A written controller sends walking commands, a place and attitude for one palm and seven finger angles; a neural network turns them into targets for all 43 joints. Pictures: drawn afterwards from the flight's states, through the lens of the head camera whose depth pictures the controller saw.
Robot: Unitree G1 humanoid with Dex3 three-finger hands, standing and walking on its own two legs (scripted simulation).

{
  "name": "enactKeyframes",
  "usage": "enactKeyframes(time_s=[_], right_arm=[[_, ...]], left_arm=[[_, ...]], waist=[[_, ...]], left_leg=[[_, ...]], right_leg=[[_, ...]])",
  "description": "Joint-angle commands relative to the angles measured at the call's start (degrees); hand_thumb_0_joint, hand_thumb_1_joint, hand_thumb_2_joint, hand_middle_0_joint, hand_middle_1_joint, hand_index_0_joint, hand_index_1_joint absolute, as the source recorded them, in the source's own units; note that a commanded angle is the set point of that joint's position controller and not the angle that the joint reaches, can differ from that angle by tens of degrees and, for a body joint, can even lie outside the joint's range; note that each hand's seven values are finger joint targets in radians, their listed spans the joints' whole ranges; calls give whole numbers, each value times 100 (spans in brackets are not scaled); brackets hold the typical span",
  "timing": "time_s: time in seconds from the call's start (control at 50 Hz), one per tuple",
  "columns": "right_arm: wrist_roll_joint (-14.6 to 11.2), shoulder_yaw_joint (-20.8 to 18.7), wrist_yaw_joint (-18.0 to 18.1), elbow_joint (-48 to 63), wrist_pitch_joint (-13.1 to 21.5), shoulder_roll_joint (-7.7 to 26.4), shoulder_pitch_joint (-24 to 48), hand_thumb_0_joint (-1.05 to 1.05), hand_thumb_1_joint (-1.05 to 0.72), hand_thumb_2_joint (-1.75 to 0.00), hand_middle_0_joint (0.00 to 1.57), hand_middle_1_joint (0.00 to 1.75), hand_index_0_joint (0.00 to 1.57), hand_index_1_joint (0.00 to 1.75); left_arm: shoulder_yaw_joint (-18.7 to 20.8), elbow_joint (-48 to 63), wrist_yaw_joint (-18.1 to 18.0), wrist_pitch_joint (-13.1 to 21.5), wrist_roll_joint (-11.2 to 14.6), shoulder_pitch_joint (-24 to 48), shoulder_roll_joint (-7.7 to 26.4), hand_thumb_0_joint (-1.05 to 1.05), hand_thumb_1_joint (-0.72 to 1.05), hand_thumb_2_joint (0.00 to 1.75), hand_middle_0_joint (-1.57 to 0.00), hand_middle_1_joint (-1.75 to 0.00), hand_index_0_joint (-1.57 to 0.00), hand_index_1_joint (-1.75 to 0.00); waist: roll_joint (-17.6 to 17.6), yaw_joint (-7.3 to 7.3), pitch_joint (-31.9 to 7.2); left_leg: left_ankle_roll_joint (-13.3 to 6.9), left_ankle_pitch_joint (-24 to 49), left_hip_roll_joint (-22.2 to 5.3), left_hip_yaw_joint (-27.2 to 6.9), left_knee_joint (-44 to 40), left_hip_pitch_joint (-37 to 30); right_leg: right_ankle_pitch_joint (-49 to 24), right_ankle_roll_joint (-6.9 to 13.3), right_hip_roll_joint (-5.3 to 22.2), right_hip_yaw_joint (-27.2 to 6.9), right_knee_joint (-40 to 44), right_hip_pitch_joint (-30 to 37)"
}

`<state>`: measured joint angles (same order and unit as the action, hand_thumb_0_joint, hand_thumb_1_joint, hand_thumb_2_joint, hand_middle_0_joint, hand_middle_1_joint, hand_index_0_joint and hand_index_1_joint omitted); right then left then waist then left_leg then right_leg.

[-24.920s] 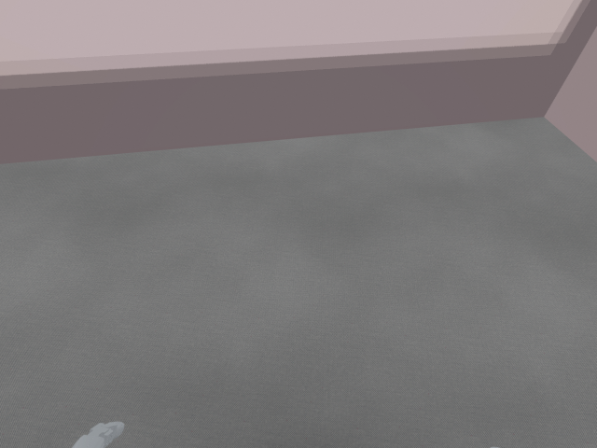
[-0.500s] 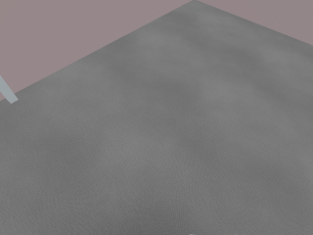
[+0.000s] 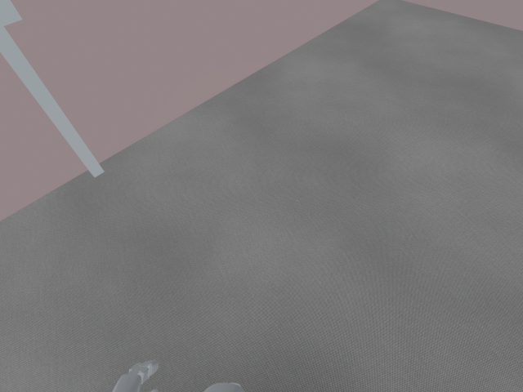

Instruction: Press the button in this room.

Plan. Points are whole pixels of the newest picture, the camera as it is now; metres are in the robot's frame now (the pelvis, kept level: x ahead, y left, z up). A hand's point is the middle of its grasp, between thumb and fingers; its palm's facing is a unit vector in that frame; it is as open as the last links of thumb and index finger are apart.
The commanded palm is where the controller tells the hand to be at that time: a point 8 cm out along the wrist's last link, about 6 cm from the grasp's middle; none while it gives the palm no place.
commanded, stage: turn or walk to find it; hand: left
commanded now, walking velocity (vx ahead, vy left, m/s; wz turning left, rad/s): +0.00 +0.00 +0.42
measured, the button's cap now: out of the picture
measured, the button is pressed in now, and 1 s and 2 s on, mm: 0 0 0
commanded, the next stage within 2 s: stand and wait in 0.10 s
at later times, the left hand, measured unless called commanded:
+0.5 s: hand out of the picture -0.06 +0.24 -0.19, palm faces +0.30 -0.93 -0.22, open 7.4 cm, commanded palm none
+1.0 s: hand (120, 336) +0.24 +0.30 -0.15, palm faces +0.34 -0.91 -0.21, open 7.4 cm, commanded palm none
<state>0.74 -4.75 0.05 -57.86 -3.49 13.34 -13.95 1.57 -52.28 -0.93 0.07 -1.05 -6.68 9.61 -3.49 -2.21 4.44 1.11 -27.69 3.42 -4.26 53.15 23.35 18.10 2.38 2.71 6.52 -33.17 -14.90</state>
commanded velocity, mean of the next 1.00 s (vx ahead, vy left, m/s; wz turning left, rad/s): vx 0.24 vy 0.00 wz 0.43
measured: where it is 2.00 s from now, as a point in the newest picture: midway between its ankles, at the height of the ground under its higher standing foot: (214, 323)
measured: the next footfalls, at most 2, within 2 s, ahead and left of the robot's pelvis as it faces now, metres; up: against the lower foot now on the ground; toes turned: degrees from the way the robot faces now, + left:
left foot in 0.44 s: -0.01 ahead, +0.14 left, +0.00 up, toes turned +18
right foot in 0.98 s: +0.33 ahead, +0.00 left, +0.00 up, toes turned +18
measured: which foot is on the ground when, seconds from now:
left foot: up 0.00-0.42, down 0.44-0.98, up 1.00-1.00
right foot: down 0.00-0.44, up 0.46-0.96, down 0.98-1.00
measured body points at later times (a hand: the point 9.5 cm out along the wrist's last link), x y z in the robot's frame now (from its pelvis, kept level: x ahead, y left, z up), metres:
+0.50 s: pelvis -0.01 +0.04 -0.01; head +0.01 +0.07 +0.44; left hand -0.08 +0.29 -0.17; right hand +0.16 -0.18 -0.13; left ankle -0.05 +0.13 -0.73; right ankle +0.00 -0.08 -0.71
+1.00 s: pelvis +0.16 +0.07 -0.02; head +0.21 +0.07 +0.43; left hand +0.22 +0.35 -0.13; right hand +0.17 -0.18 -0.17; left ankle -0.04 +0.12 -0.72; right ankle +0.29 -0.01 -0.74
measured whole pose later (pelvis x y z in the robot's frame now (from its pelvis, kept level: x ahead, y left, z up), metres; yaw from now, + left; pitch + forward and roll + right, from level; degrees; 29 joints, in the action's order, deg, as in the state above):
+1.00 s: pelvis +0.16 +0.07 -0.02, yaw +26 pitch +1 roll +0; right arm 0.5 -3.0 0.1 -63.3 2.0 10.2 -26.0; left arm 2.0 -51.7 2.1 3.6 -1.6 -2.6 11.4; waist -1.4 -3.8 3.8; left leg -1.3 -29.3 1.8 -6.1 38.7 4.7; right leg 9.7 -1.5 4.7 6.7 -34.9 -25.4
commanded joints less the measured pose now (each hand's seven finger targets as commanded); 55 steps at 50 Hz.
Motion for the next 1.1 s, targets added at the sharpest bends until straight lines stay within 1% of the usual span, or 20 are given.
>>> enactKeyframes(time_s=[0.0, 0.14, 0.3, 0.38, 0.4, 0.42, 0.44, 0.46, 0.5, 0.58, 0.76, 0.84, 0.88, 0.92, 0.94, 0.96, 0.98, 1.0, 1.02, 1.08], right_arm=[[63, -133, -69, 293, 37, 391, -172, 0, -90, -90, 20, 30, 20, 30], [43, -70, -69, 319, 12, 339, 168, 0, -90, -90, 20, 30, 20, 30], [-33, 83, -67, 536, 134, 227, 735, 0, -90, -90, 20, 30, 20, 30], [14, 75, -93, 494, 244, 342, 223, 0, -90, -90, 20, 30, 20, 30], [27, -7, -98, 432, 300, 655, -112, 0, -90, -90, 20, 30, 20, 30], [105, -190, -72, 375, 327, 1304, -463, 0, -90, -90, 20, 30, 20, 30], [86, -227, -52, 270, 323, 1571, -876, 0, -90, -90, 20, 30, 20, 30], [60, -183, -23, 192, 333, 1406, -811, 0, -90, -90, 20, 30, 20, 30], [59, -54, 41, 358, 410, 1018, -321, 0, -90, -90, 20, 30, 20, 30], [5, 19, 37, 433, 614, 834, -205, 0, -90, -90, 20, 30, 20, 30], [1, -33, 65, 102, 738, 676, -1084, 0, -90, -90, 20, 30, 20, 30], [50, -49, 101, -22, 745, 706, -1206, 0, -90, -90, 20, 30, 20, 30], [58, -59, 107, -41, 733, 761, -1033, 0, -90, -90, 20, 30, 20, 30], [-3, -75, 95, -59, 747, 760, -925, 0, -90, -90, 20, 30, 20, 30], [-55, -41, 35, -3, 784, 517, -1017, 0, -90, -90, 20, 30, 20, 30], [-73, 44, 24, 158, 763, 146, -1278, 0, -90, -90, 20, 30, 20, 30], [-63, 19, 32, 240, 722, 283, -922, 0, -90, -90, 20, 30, 20, 30], [-48, -13, -18, 204, 698, 219, -797, 0, -90, -90, 20, 30, 20, 30], [-1, 6, -73, 209, 672, 112, -525, 0, -90, -90, 20, 30, 20, 30], [65, 17, -149, 103, 483, -62, -571, 0, -90, -90, 20, 30, 20, 30]], left_arm=[[247, 361, -98, 65, 42, -74, 978, 0, 90, 90, -20, -30, -20, -30], [278, 109, -96, 116, 1, -845, 1014, 0, 90, 90, -20, -30, -20, -30], [399, -98, -72, 23, -71, -1164, 1366, 0, 90, 90, -20, -30, -20, -30], [428, -138, -7, 3, -25, -927, 1394, 0, 90, 90, -20, -30, -20, -30], [417, -72, 27, -22, 13, -839, 1291, 0, 90, 90, -20, -30, -20, -30], [359, 129, 102, -41, 43, -688, 908, 0, 90, 90, -20, -30, -20, -30], [254, 410, 127, -54, -34, -123, 835, 0, 90, 90, -20, -30, -20, -30], [268, 399, 147, -55, -66, 158, 915, 0, 90, 90, -20, -30, -20, -30], [316, 275, 224, 11, -63, 132, 914, 0, 90, 90, -20, -30, -20, -30], [285, -24, 299, 54, -60, -405, 891, 0, 90, 90, -20, -30, -20, -30], [214, 463, 294, 130, -21, 682, 813, 0, 90, 90, -20, -30, -20, -30], [164, 635, 317, 225, 21, 1060, 645, 0, 90, 90, -20, -30, -20, -30], [182, 518, 307, 262, 33, 659, 664, 0, 90, 90, -20, -30, -20, -30], [262, 35, 273, 363, 1, -838, 928, 0, 90, 90, -20, -30, -20, -30], [390, -243, 189, 445, -66, -1796, 1454, 0, 90, 90, -20, -30, -20, -30], [500, -415, 104, 437, -48, -2315, 1981, 0, 90, 90, -20, -30, -20, -30], [487, -392, 68, 395, 26, -2094, 1877, 0, 90, 90, -20, -30, -20, -30], [436, -311, 72, 393, 6, -1546, 1624, 0, 90, 90, -20, -30, -20, -30], [387, -219, 79, 422, -3, -1167, 1392, 0, 90, 90, -20, -30, -20, -30], [232, -190, 53, 464, -37, -598, 800, 0, 90, 90, -20, -30, -20, -30]], waist=[[1144, 69, -164], [1255, 328, -295], [1469, 556, -550], [1195, 200, -825], [415, -23, -913], [-1435, -274, -714], [-1422, -484, -377], [-1109, -433, -111], [-901, -140, 221], [-316, 153, -80], [-350, -147, 144], [-493, -221, 33], [-497, -2, -179], [108, 688, -926], [1114, 1050, -1582], [2369, 1007, -2128], [1713, 969, -1572], [1177, 758, -896], [1218, 676, -477], [989, 201, -43]], left_leg=[[146, 560, -433, -19, 1733, 796], [341, 648, -602, 197, 1235, 826], [237, 82, -565, 796, -829, 88], [80, 929, -529, 1084, -2441, -1305], [-92, 861, -798, 545, -3046, -2169], [-691, 41, -2184, -1692, -3723, -2757], [-1236, -244, -2809, -2541, -4216, -2585], [-1249, -794, -2701, -2381, -4396, -2150], [-1098, -430, -2164, -1918, -4360, -1668], [-938, 1209, -1572, -899, -4218, -1802], [-1267, 2603, -1675, -1129, -4142, -2512], [-1186, 3631, -1611, -1042, -3663, -2512], [-1041, 4069, -1527, -925, -3356, -2128], [-698, 4462, -1091, -610, -1775, -1501], [-441, 2974, -671, -258, -255, -232], [-234, -395, 118, 83, 1409, 1064], [-333, -448, -278, -119, 2151, 1222], [-370, 64, -561, -21, 2449, 1333], [-347, 491, -759, 50, 2532, 1441], [-201, 1130, -1001, 126, 2031, 927]], right_leg=[[-1360, 276, 1502, -1020, 1637, 331], [-2175, 390, 1633, -658, 1526, 880], [-3038, 586, 1877, -343, 991, 1185], [-596, 110, 1778, 23, 690, 474], [433, -171, 1509, 306, -34, -424], [1748, -589, 619, 745, -1558, -2050], [1985, -604, 383, 254, -2473, -2783], [1517, -528, 622, -190, -2795, -2805], [692, -552, 602, -425, -3197, -2766], [-269, -718, 485, -355, -3184, -2374], [-496, -933, 560, -395, -2178, -3029], [-265, -785, 362, -197, -892, -2311], [-330, -633, 177, -90, -256, -1229], [-1140, -514, 26, -14, 524, 1024], [-965, -189, 1125, -1067, 669, 2755], [-1371, 258, 2750, -3266, 1134, 3614], [-910, 478, 2822, -3418, 1518, 2844], [394, 472, 2631, -3026, 1767, 2004], [1044, 376, 2430, -2920, 1948, 1258], [516, 114, 1912, -1261, 2150, 13]])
